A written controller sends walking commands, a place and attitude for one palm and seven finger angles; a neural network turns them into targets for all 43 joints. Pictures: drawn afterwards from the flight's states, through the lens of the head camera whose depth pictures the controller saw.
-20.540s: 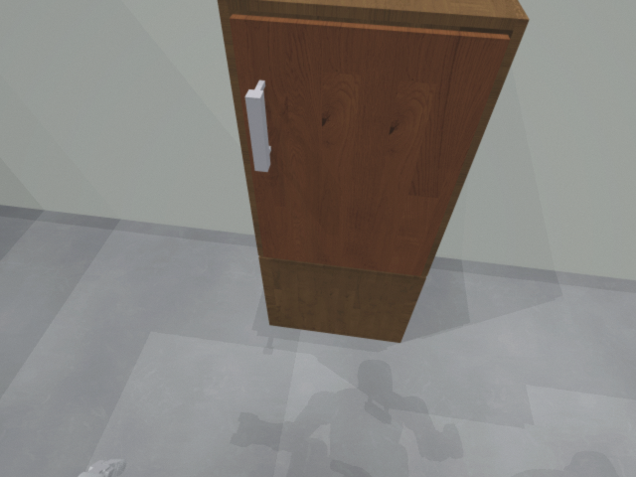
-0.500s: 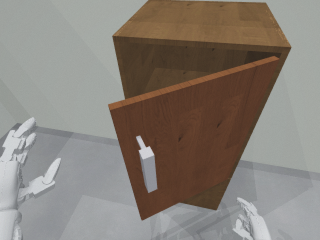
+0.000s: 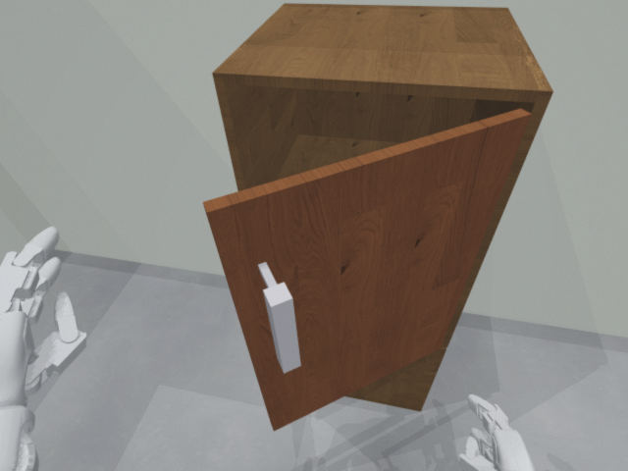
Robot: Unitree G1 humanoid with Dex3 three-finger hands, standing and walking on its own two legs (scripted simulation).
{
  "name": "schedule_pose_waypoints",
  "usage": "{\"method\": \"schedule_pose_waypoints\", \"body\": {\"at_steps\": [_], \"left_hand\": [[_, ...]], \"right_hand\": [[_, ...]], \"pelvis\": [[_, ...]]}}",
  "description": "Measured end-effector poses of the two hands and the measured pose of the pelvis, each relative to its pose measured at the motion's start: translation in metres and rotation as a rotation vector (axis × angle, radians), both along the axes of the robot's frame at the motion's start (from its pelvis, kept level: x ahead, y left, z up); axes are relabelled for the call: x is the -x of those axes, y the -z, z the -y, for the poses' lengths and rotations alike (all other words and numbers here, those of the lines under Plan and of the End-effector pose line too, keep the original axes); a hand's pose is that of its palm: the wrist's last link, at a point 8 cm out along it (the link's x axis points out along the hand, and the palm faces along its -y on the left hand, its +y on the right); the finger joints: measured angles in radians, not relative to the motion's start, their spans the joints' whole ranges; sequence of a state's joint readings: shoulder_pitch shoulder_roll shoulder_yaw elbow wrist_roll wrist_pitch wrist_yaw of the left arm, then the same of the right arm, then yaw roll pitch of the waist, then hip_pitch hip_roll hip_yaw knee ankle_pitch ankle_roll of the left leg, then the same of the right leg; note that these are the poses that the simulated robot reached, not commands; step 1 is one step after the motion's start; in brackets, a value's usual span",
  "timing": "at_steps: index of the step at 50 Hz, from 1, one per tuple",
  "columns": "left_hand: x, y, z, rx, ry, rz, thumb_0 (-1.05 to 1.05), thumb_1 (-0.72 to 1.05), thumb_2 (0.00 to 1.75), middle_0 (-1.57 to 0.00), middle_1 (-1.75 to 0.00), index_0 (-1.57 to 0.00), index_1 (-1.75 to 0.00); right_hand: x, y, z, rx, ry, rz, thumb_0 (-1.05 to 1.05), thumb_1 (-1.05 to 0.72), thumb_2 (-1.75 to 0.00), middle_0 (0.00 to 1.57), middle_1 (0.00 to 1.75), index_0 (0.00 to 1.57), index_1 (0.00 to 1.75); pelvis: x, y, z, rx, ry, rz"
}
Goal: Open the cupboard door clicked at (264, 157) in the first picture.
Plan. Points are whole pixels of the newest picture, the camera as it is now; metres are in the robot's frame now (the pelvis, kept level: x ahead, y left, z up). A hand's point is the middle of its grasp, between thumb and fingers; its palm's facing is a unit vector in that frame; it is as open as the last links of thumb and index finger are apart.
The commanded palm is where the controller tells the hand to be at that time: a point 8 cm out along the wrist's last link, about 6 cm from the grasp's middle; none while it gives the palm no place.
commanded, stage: step back with the hand held close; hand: left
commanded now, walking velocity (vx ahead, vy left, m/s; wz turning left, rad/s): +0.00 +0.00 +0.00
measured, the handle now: (277, 318) +0.28 +0.09 +0.07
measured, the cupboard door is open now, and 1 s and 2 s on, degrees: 37 37 37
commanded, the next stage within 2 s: stop stepping back and stand still in 1.24 s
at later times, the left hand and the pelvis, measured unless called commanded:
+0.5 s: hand (54, 365) +0.16 +0.27 +0.15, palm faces +0.35 -0.78 -0.52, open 7.4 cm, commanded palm +0.10 +0.31 +0.17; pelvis -0.05 +0.02 -0.01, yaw -2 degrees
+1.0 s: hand out of the picture +0.08 +0.29 +0.16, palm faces +0.47 -0.73 -0.49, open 7.4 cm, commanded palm +0.02 +0.32 +0.17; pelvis -0.12 +0.02 -0.02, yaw +0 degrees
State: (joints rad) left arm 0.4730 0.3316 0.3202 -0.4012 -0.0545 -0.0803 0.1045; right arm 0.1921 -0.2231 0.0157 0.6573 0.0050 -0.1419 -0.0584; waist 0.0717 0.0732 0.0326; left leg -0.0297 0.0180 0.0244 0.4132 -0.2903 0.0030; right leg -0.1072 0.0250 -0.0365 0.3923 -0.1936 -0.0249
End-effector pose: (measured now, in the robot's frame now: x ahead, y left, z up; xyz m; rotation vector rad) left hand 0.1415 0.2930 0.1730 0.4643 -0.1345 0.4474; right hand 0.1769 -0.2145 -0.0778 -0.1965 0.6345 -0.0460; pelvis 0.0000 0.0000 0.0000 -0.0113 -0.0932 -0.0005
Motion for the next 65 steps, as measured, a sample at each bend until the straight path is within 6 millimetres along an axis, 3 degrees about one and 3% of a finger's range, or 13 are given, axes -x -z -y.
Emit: {"method": "schedule_pose_waypoints", "body": {"at_steps": [10, 19, 42, 50, 56, 61, 65], "left_hand": [[-0.001, -0.006, -0.011, -0.057, 0.010, 0.026, 0.01, 0.89, 0.90, -0.21, -0.30, -0.21, -0.30], [0.003, 0.001, -0.005, -0.106, 0.121, -0.027, 0.01, 0.89, 0.90, -0.21, -0.30, -0.21, -0.30], [0.080, 0.000, -0.022, -0.180, 0.095, 0.115, 0.01, 0.89, 0.90, -0.21, -0.30, -0.21, -0.30], [0.102, -0.003, -0.027, -0.188, 0.039, 0.127, 0.01, 0.89, 0.90, -0.21, -0.30, -0.21, -0.30], [0.110, 0.004, -0.017, -0.128, 0.135, 0.077, 0.01, 0.89, 0.90, -0.21, -0.30, -0.21, -0.30], [0.125, 0.004, -0.033, -0.175, 0.170, 0.056, 0.01, 0.89, 0.90, -0.21, -0.30, -0.21, -0.30], [0.148, -0.007, -0.040, -0.181, 0.171, 0.053, 0.01, 0.89, 0.90, -0.21, -0.30, -0.21, -0.30]], "right_hand": [[0.012, -0.004, 0.004, 0.007, 0.032, -0.010, 0.02, -0.90, -0.90, 0.20, 0.30, 0.20, 0.30], [0.046, -0.005, 0.019, 0.052, 0.137, -0.039, 0.01, -0.90, -0.90, 0.20, 0.30, 0.20, 0.30], [0.137, 0.018, 0.002, 0.076, 0.135, -0.079, 0.02, -0.90, -0.90, 0.20, 0.30, 0.20, 0.30], [0.150, 0.021, -0.003, 0.048, 0.098, -0.090, 0.02, -0.90, -0.90, 0.20, 0.30, 0.20, 0.30], [0.157, 0.008, -0.001, 0.069, 0.104, -0.102, 0.02, -0.90, -0.90, 0.21, 0.30, 0.20, 0.30], [0.165, -0.006, -0.008, 0.116, 0.123, -0.064, 0.02, -0.90, -0.90, 0.20, 0.30, 0.20, 0.30], [0.181, -0.017, -0.021, 0.094, 0.096, -0.022, 0.01, -0.90, -0.90, 0.20, 0.30, 0.20, 0.30]], "pelvis": [[0.012, 0.000, -0.002, 0.002, 0.013, -0.044], [0.033, 0.003, -0.013, -0.021, 0.036, -0.082], [0.107, 0.024, -0.026, -0.010, 0.011, -0.067], [0.122, 0.022, -0.017, 0.007, 0.004, -0.106], [0.142, 0.014, -0.022, -0.002, 0.003, -0.124], [0.165, 0.014, -0.034, -0.012, -0.002, -0.137], [0.187, 0.006, -0.038, 0.007, 0.019, -0.120]]}}
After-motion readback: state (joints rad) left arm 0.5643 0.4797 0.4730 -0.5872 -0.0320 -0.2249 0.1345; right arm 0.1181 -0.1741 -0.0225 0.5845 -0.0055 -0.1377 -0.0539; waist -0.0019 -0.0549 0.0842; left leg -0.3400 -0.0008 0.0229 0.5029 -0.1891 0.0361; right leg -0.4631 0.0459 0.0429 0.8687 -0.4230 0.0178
